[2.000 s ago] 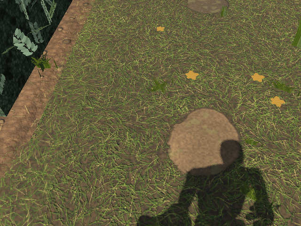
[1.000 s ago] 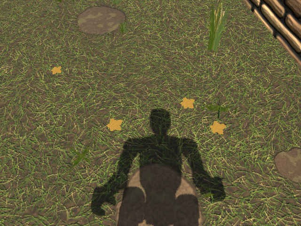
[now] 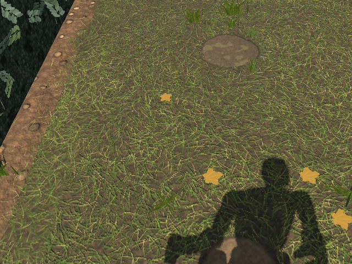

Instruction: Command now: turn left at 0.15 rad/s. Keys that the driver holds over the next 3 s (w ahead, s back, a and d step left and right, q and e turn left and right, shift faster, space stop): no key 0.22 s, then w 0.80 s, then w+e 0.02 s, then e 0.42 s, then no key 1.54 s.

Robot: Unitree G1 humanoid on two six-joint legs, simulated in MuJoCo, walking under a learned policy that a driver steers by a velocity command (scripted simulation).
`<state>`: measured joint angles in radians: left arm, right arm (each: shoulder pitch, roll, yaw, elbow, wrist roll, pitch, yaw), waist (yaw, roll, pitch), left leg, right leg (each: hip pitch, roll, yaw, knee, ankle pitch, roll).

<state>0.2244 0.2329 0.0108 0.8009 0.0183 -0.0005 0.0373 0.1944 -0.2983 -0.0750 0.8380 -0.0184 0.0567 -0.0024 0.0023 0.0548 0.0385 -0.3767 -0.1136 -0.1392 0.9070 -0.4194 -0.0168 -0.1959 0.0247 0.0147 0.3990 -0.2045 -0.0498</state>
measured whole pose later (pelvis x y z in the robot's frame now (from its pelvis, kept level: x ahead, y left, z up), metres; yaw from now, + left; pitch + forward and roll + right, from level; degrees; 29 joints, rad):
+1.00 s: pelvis +0.26 -0.01 -0.03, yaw +0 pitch +0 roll +0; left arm 0.50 0.18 0.01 1.10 0.02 -0.08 0.01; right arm -0.03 -0.21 -0.02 0.86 -0.03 -0.06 0.02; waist 0.05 0.01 0.07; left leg -0.45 -0.03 0.11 0.52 -0.11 0.13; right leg 0.14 0.05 -0.03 0.42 -0.48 -0.06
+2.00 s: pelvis +0.48 +0.00 +0.00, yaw -16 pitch -1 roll +0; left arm 0.20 0.20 0.03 0.99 0.01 0.02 0.01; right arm 0.30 -0.16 -0.02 1.00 -0.02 0.00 -0.04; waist 0.02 -0.03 0.01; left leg -0.16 -0.01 0.01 0.43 -0.26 0.01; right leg -0.26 0.05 -0.02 0.38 -0.11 -0.05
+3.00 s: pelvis +0.53 +0.02 +0.00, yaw -15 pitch -1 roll -1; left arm 0.28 0.13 0.00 1.19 0.01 0.00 0.04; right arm 0.35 -0.12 0.02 1.14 -0.01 -0.02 -0.05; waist 0.01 0.00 0.03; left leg -0.06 -0.04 0.02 0.37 -0.29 0.05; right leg -0.19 0.02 0.00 0.39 -0.17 -0.01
